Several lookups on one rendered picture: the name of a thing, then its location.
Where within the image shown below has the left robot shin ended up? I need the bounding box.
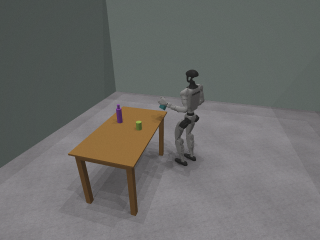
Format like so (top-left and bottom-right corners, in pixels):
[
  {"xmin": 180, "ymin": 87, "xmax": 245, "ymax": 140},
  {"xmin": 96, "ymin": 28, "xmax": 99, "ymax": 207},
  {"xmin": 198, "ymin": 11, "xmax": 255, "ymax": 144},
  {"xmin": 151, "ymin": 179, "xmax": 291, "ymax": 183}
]
[{"xmin": 175, "ymin": 140, "xmax": 185, "ymax": 162}]

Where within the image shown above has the sponge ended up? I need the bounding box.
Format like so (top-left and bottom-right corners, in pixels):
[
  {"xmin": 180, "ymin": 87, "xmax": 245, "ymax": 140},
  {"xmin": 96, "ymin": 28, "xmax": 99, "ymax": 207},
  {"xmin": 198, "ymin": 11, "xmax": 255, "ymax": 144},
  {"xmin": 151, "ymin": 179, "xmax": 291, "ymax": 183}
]
[{"xmin": 159, "ymin": 101, "xmax": 168, "ymax": 110}]

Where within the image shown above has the robot left upper arm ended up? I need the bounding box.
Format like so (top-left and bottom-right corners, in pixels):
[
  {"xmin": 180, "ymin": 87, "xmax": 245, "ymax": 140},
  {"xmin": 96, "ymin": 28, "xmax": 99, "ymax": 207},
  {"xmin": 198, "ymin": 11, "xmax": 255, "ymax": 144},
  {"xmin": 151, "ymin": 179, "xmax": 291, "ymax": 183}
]
[{"xmin": 180, "ymin": 89, "xmax": 189, "ymax": 113}]

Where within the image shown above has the robot left hand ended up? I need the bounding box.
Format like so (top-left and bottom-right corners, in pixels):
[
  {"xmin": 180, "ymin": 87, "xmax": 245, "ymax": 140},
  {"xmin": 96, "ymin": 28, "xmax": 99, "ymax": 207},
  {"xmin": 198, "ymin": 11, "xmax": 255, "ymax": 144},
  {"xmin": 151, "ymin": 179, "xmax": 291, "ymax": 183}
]
[{"xmin": 157, "ymin": 96, "xmax": 167, "ymax": 106}]

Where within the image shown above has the robot right thigh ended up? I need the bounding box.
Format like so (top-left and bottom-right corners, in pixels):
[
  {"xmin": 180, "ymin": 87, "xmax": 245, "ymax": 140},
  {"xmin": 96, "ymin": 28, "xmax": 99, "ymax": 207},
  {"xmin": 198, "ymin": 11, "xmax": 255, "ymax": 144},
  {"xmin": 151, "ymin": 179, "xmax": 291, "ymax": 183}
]
[{"xmin": 186, "ymin": 115, "xmax": 199, "ymax": 141}]

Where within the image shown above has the robot left forearm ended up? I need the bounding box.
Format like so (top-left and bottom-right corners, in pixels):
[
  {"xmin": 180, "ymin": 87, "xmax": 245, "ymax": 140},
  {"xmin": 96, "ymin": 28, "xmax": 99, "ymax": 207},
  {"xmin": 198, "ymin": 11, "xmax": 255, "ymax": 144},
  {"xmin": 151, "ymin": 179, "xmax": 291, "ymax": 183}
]
[{"xmin": 165, "ymin": 102, "xmax": 186, "ymax": 113}]

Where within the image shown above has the robot right upper arm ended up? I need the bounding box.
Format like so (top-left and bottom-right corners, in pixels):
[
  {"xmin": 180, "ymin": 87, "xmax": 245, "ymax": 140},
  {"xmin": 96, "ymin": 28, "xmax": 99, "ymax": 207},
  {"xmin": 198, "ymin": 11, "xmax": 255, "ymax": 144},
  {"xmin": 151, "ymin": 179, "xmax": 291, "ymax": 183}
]
[{"xmin": 197, "ymin": 84, "xmax": 205, "ymax": 104}]

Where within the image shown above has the table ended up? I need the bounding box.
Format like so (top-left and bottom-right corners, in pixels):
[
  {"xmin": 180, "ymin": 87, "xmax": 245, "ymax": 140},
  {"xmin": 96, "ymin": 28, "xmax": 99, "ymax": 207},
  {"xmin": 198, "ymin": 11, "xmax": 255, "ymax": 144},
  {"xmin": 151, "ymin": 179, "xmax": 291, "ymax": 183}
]
[{"xmin": 68, "ymin": 106, "xmax": 167, "ymax": 216}]

